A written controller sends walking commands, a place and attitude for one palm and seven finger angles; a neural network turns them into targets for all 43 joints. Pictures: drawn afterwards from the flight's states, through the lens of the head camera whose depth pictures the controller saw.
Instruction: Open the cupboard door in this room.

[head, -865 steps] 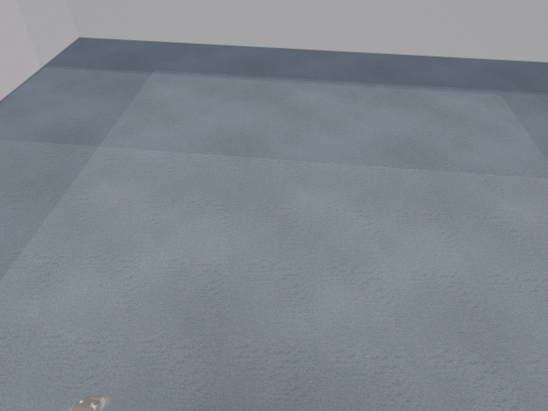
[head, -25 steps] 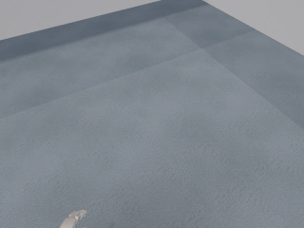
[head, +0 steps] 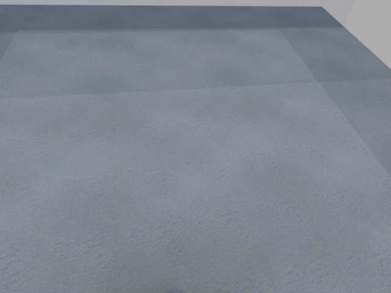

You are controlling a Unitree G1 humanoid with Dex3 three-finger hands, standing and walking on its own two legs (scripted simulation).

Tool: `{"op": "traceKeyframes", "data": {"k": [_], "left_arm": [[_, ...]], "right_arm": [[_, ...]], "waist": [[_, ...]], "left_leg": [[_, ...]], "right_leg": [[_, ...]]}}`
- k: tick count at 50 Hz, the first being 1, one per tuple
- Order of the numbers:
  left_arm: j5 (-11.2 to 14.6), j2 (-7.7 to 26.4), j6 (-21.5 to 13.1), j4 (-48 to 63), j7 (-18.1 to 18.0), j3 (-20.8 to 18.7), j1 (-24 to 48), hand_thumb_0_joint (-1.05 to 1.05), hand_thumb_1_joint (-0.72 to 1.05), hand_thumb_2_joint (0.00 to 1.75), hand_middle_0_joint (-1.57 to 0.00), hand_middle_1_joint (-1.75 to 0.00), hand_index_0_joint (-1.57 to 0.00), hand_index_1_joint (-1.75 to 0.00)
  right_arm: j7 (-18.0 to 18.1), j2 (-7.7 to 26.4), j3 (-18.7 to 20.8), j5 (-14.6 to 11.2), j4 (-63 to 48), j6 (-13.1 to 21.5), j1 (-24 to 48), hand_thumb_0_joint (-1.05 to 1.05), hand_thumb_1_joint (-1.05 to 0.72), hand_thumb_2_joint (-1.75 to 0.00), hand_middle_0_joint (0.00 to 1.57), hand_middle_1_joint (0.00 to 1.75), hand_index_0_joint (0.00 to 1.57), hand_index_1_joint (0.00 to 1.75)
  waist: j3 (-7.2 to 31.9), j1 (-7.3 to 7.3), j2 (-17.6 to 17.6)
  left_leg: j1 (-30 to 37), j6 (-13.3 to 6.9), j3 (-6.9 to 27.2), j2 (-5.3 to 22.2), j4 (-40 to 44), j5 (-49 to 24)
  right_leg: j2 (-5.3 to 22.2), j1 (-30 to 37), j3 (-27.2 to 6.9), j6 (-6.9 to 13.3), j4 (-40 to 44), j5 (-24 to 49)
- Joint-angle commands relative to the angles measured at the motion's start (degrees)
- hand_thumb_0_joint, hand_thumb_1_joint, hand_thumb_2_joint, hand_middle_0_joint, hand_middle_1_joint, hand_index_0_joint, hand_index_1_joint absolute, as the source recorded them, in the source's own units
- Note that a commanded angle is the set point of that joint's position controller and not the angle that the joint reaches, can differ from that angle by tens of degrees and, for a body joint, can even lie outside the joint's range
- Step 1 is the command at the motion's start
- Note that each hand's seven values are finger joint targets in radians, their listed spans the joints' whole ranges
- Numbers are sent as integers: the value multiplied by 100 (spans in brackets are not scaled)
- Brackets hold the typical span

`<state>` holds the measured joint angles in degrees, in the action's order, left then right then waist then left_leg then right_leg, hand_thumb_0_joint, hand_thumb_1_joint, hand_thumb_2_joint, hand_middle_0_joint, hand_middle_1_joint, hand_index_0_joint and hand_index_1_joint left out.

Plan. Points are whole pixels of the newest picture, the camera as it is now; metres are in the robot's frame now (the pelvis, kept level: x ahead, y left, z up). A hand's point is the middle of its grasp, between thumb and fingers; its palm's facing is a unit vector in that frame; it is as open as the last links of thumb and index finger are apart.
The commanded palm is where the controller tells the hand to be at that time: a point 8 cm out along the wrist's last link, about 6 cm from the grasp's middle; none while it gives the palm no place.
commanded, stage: turn or walk to find it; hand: left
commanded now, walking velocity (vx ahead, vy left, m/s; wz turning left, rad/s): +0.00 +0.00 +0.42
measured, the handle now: out of the picture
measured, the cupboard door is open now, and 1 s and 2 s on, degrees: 0 0 0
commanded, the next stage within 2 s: stand and wait in 0.96 s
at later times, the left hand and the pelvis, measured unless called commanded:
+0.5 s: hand out of the picture +0.06 +0.17 -0.13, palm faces +0.19 -0.94 -0.27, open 7.4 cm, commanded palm none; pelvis -0.01 -0.04 +0.01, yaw +13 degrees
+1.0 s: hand out of the picture -0.14 +0.19 -0.18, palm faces +0.46 -0.85 -0.25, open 7.4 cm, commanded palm none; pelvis -0.06 -0.01 +0.00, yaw +25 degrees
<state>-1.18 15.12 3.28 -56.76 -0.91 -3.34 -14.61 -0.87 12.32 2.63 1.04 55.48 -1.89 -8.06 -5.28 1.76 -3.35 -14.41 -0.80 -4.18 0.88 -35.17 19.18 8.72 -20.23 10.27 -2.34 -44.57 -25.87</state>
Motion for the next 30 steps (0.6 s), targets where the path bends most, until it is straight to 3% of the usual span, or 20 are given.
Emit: {"op": "traceKeyframes", "data": {"k": [1, 2, 4, 6, 8, 11, 15, 17, 19, 20, 21, 22, 23, 24, 25, 26, 27, 30], "left_arm": [[15, 436, -81, 547, 8, -112, 602, 0, 90, 90, -20, -30, -20, -30], [4, 405, -107, 450, 37, -114, 405, 0, 90, 90, -20, -30, -20, -30], [27, 410, -134, 375, 40, -85, 278, 0, 90, 90, -20, -30, -20, -30], [27, 395, -151, 389, 34, -76, 307, 0, 90, 90, -20, -30, -20, -30], [38, 384, -158, 465, 14, -64, 444, 0, 90, 90, -20, -30, -20, -30], [56, 335, -161, 591, -5, -45, 663, 0, 90, 90, -20, -30, -20, -30], [74, 258, -177, 667, -17, -25, 689, 0, 90, 90, -20, -30, -20, -30], [89, 241, -208, 653, -26, -29, 521, 0, 90, 90, -20, -30, -20, -30], [97, 288, -271, 570, -42, -47, 136, 0, 90, 90, -20, -30, -20, -30], [73, 446, -324, 528, -61, -74, -42, 0, 90, 90, -20, -30, -20, -30], [-3, 840, -390, 512, -105, -153, -191, 0, 90, 90, -20, -30, -20, -30], [-33, 1161, -388, 589, -106, -198, -185, 0, 90, 90, -20, -30, -20, -30], [39, 1025, -411, 654, -115, -225, -113, 0, 90, 90, -20, -30, -20, -30], [34, 890, -379, 718, -111, -181, 202, 0, 90, 90, -20, -30, -20, -30], [44, 708, -353, 798, -127, -160, 500, 0, 90, 90, -20, -30, -20, -30], [29, 571, -371, 843, -111, -101, 668, 0, 90, 90, -20, -30, -20, -30], [29, 498, -398, 860, -100, -77, 668, 0, 90, 90, -20, -30, -20, -30], [21, 464, -424, 745, -104, -77, 351, 0, 90, 90, -20, -30, -20, -30]], "right_arm": [[193, 1152, 241, 28, -246, 101, -273, 0, -90, -90, 20, 30, 20, 30], [202, 1060, 204, 21, -297, 135, -143, 0, -90, -90, 20, 30, 20, 30], [206, 1056, 199, -14, -310, 179, -188, 0, -90, -90, 20, 30, 20, 30], [206, 1033, 223, -18, -280, 187, -329, 0, -90, -90, 20, 30, 20, 30], [202, 1032, 241, -19, -249, 184, -478, 0, -90, -90, 20, 30, 20, 30], [195, 1045, 281, 8, -265, 157, -574, 0, -90, -90, 20, 30, 20, 30], [176, 1081, 326, 41, -321, 104, -464, 0, -90, -90, 20, 30, 20, 30], [168, 1077, 345, 45, -367, 88, -364, 0, -90, -90, 20, 30, 20, 30], [158, 1028, 352, 12, -394, 81, -271, 0, -90, -90, 20, 30, 20, 30], [134, 903, 340, -26, -406, 89, -275, 0, -90, -90, 20, 30, 20, 30], [100, 575, 288, -72, -463, 109, -409, 0, -90, -90, 20, 30, 20, 30], [92, 418, 271, -56, -632, 90, -337, 0, -90, -90, 20, 30, 20, 30], [121, 683, 332, 22, -526, -36, -329, 0, -90, -90, 20, 30, 20, 30], [96, 678, 373, 11, -430, -87, -305, 0, -90, -90, 20, 30, 20, 30], [58, 640, 368, 14, -342, -112, -407, 0, -90, -90, 20, 30, 20, 30], [18, 567, 354, 29, -237, -135, -511, 0, -90, -90, 20, 30, 20, 30], [1, 526, 326, 32, -179, -143, -661, 0, -90, -90, 20, 30, 20, 30], [-8, 530, 315, 21, -156, -154, -569, 0, -90, -90, 20, 30, 20, 30]], "waist": [[200, -318, 1491], [304, -196, 1254], [605, -191, 1166], [726, -237, 999], [729, -307, 1071], [725, -387, 1168], [680, -354, 1309], [752, -281, 1340], [879, -66, 1174], [921, 14, 811], [1065, 43, -366], [840, 86, -1259], [769, 99, -1380], [369, -59, -828], [216, -216, -420], [120, -314, -326], [220, -342, -448], [322, -207, -560]], "left_leg": [[323, -855, 2010, 1658, 1932, -1932], [547, -778, 1728, 1409, 1802, -2362], [936, -789, 1495, 1273, 1633, -3130], [1185, -814, 1474, 1221, 1551, -3464], [1319, -852, 1592, 1248, 1491, -3747], [1287, -948, 1864, 1290, 1425, -3736], [812, -919, 2144, 1185, 1353, -3368], [589, -857, 2223, 1084, 1242, -3366], [173, -652, 2197, 883, 916, -2972], [-286, -400, 2070, 636, 632, -2294], [-1241, -32, 1397, 74, -251, -788], [-1798, 218, 762, -510, -1406, 1378], [-1622, 192, 1103, -248, -2313, 1495], [-1640, 190, 1095, -198, -2992, 1141], [-1667, 203, 1029, -70, -3283, 821], [-1605, 264, 912, -7, -3453, 463], [-1621, 322, 819, -9, -3511, 250], [-1612, 434, 710, 63, -3383, 114]], "right_leg": [[-148, -1206, -877, -153, -1808, -162], [-205, -1202, -860, -183, -1881, 132], [-252, -1139, -859, -252, -1820, 273], [-304, -1128, -865, -287, -1673, 288], [-334, -1149, -887, -324, -1499, 235], [-392, -1010, -924, -325, -1049, 26], [-564, -388, -848, -246, -147, -43], [-678, 48, -772, -193, 451, 178], [-689, 858, -721, -151, 1611, 1036], [-487, 1513, -869, -100, 2298, 1599], [658, 2310, -1909, 220, 2644, 1898], [1794, 2035, -2846, 885, 2778, 2545], [1822, 1297, -2905, 1080, 2956, 2313], [1575, 837, -2613, 1093, 3022, 1778], [1360, 679, -2187, 1020, 2953, 1700], [1053, 586, -1658, 889, 2851, 1823], [890, 730, -1343, 805, 2787, 2050], [890, 977, -1168, 812, 2773, 2277]]}}
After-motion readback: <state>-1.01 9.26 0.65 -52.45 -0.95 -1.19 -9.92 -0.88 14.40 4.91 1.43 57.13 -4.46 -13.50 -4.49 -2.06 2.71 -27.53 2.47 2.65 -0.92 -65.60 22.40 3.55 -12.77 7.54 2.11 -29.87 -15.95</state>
